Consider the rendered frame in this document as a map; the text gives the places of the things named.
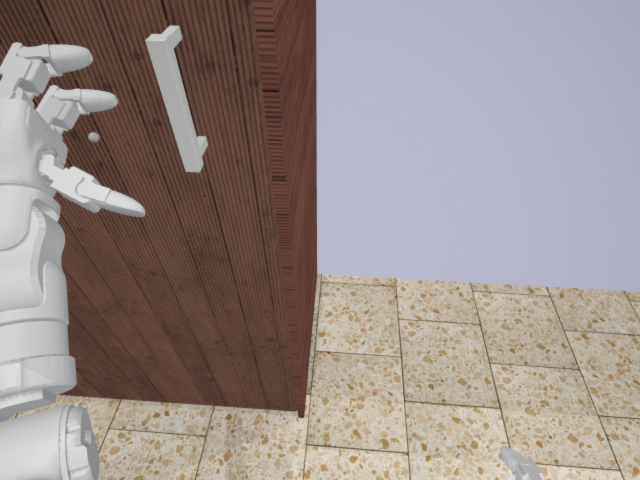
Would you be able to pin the robot left upper arm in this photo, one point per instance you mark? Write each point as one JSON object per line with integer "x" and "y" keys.
{"x": 54, "y": 444}

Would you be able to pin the left robot hand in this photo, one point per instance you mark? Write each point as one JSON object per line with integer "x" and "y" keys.
{"x": 26, "y": 134}

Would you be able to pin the robot left forearm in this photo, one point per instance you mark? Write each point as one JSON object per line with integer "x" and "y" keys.
{"x": 35, "y": 364}

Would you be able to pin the right robot hand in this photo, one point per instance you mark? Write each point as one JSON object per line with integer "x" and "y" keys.
{"x": 522, "y": 468}

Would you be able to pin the wardrobe door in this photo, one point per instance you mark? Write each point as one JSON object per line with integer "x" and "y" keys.
{"x": 186, "y": 304}

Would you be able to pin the handle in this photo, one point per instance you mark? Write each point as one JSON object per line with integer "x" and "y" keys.
{"x": 162, "y": 54}

